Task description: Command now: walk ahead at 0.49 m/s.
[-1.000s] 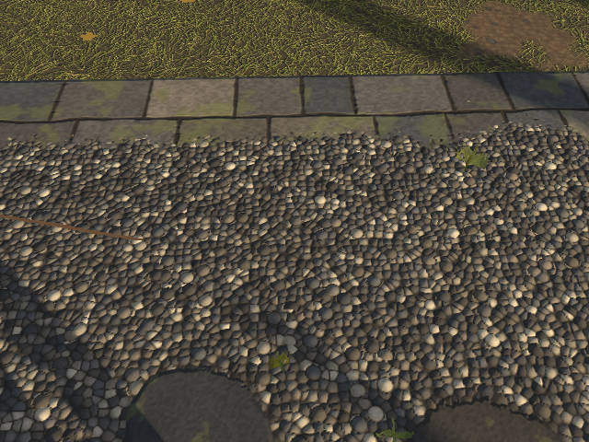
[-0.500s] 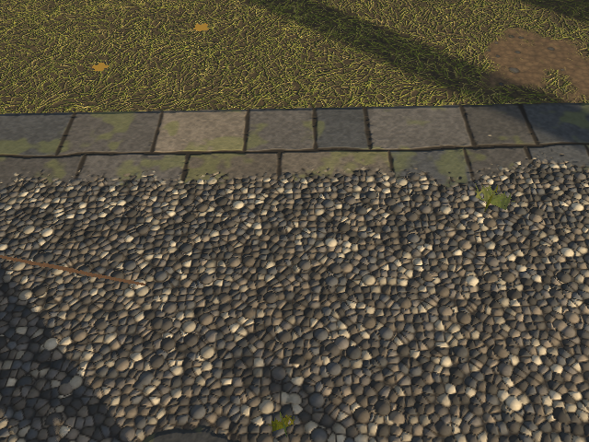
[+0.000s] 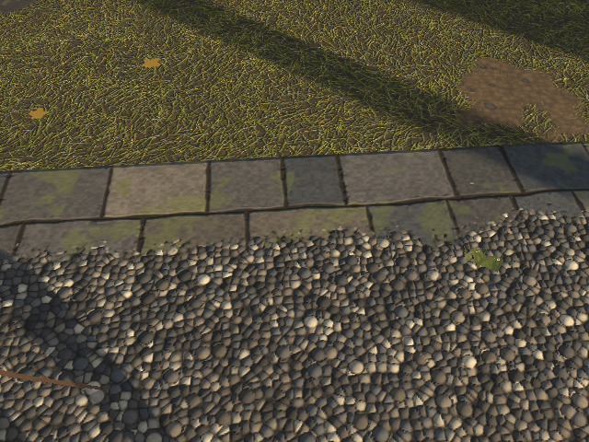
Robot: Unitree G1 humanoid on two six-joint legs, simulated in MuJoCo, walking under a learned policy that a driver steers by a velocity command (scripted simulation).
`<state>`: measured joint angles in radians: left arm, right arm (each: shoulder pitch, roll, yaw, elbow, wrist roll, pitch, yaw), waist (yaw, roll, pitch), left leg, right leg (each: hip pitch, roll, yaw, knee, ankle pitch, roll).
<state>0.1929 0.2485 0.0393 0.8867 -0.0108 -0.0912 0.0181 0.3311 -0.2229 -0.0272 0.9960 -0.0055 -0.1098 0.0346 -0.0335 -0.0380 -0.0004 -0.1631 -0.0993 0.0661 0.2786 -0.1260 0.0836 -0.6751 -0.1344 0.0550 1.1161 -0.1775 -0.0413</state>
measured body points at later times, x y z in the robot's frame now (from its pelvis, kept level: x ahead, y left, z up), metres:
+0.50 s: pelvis +0.28 -0.09 +0.00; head +0.30 -0.10 +0.45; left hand +0.33 +0.17 -0.12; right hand +0.36 -0.35 -0.14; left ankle +0.28 +0.08 -0.65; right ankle +0.30 -0.17 -0.74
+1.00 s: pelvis +0.55 -0.02 -0.01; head +0.58 -0.01 +0.44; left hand +0.58 +0.25 -0.15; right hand +0.68 -0.28 -0.13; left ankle +0.62 +0.06 -0.74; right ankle +0.44 -0.16 -0.65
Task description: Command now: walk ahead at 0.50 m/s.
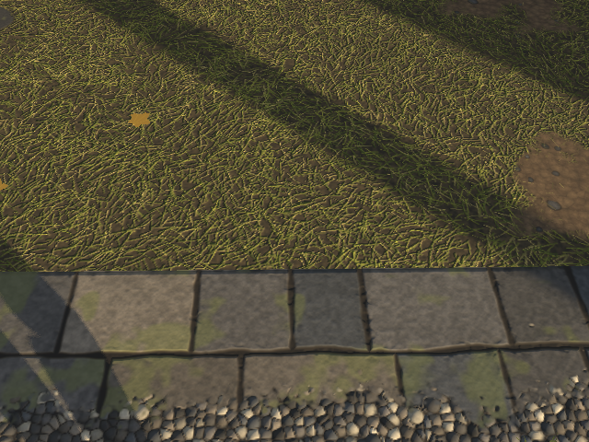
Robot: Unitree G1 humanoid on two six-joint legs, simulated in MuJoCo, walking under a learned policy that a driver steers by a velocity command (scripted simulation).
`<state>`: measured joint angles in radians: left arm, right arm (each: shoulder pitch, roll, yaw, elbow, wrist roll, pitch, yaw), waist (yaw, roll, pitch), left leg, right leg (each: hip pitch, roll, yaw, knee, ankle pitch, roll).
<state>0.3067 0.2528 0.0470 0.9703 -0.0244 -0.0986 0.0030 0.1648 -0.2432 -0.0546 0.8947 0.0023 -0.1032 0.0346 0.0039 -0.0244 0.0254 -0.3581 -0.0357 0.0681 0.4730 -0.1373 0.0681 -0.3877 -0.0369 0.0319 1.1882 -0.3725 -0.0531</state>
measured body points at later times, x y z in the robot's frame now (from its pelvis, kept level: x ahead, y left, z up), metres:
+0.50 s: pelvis +0.28 -0.06 -0.01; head +0.31 -0.07 +0.44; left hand +0.46 +0.19 -0.11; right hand +0.25 -0.32 -0.16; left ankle +0.10 +0.08 -0.68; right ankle +0.38 -0.15 -0.73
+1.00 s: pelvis +0.55 -0.03 -0.01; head +0.58 -0.02 +0.44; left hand +0.50 +0.24 -0.15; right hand +0.76 -0.26 -0.11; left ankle +0.69 +0.08 -0.74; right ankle +0.38 -0.15 -0.73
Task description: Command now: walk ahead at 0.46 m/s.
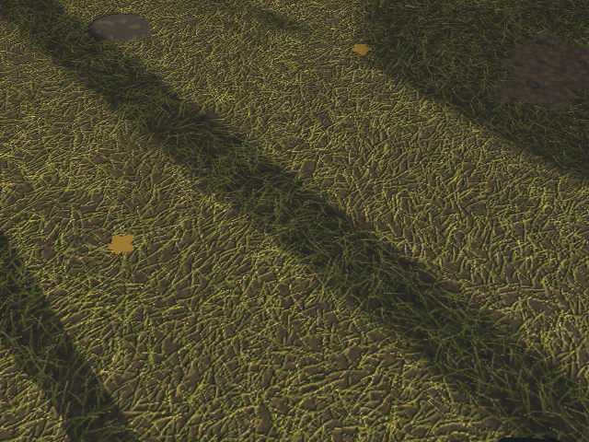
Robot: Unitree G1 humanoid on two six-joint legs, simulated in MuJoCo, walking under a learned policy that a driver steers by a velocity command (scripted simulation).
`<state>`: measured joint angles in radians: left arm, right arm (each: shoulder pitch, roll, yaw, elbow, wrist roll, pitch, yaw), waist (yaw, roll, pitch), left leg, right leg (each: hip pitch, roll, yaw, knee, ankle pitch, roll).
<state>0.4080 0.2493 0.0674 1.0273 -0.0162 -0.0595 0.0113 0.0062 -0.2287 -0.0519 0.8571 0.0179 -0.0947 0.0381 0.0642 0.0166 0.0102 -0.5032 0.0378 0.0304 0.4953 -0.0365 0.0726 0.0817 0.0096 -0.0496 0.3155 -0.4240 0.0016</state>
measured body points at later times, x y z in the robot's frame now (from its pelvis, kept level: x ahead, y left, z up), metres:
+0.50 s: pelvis +0.17 +0.01 +0.01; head +0.18 +0.00 +0.46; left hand +0.28 +0.27 -0.11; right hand +0.25 -0.24 -0.13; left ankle +0.14 +0.11 -0.72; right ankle +0.22 -0.12 -0.72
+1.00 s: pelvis +0.19 -0.01 +0.01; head +0.20 -0.01 +0.46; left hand +0.28 +0.24 -0.13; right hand +0.21 -0.26 -0.14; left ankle +0.14 +0.11 -0.72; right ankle +0.22 -0.12 -0.72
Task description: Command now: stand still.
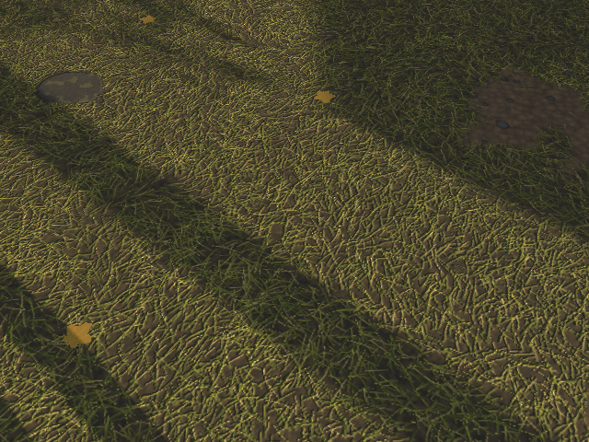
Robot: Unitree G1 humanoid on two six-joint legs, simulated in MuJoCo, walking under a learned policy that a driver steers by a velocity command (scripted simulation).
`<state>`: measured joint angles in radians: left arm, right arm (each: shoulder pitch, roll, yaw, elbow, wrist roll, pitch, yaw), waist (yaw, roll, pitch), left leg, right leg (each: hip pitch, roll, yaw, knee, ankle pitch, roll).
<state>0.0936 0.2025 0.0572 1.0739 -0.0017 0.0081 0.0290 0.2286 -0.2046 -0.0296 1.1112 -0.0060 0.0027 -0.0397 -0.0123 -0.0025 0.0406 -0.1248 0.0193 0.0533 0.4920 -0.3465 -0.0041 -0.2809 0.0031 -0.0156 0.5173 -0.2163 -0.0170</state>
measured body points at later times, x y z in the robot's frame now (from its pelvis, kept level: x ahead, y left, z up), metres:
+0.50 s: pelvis -0.01 +0.00 +0.00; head +0.00 +0.00 +0.45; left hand +0.05 +0.25 -0.15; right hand -0.03 -0.23 -0.16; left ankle -0.05 +0.12 -0.74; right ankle +0.04 -0.11 -0.74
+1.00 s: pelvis +0.00 +0.01 +0.00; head +0.01 +0.01 +0.45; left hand +0.05 +0.25 -0.15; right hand -0.03 -0.22 -0.16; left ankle -0.05 +0.12 -0.74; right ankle +0.04 -0.11 -0.74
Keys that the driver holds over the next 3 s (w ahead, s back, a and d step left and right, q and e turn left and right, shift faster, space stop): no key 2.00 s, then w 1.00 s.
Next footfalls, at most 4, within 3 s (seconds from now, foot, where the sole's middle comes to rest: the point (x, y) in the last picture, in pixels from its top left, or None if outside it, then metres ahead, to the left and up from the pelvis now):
2.80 left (261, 436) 0.52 0.10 -0.77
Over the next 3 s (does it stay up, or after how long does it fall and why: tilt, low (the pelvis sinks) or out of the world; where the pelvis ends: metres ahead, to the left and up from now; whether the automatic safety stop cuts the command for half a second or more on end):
stays up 0.43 0.02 0.00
